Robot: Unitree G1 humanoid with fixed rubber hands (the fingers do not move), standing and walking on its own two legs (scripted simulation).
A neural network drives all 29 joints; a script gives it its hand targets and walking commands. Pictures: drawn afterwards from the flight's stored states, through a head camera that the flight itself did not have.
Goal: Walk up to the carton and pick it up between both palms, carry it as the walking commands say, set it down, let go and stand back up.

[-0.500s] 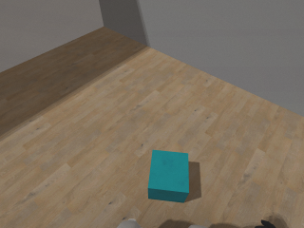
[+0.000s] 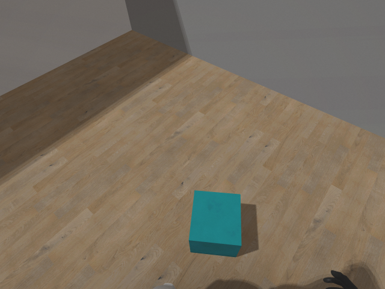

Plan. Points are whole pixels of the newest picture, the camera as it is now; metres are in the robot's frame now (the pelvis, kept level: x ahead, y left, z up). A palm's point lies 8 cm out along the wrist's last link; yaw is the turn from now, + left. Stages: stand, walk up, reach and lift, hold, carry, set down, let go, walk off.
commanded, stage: walk up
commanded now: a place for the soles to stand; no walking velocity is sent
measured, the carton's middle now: (215, 223) +0.48 -0.07 -0.65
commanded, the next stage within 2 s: reach and lift in 0.90 s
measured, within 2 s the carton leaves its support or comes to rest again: neither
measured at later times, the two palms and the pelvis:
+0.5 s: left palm out of the picture +0.08 +0.32 -0.09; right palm out of the picture +0.12 -0.30 -0.09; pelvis +0.00 +0.00 +0.00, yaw +0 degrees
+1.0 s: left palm out of the picture +0.09 +0.31 -0.09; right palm out of the picture +0.13 -0.29 -0.09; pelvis +0.00 +0.00 +0.01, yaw +0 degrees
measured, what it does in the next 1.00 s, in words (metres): stands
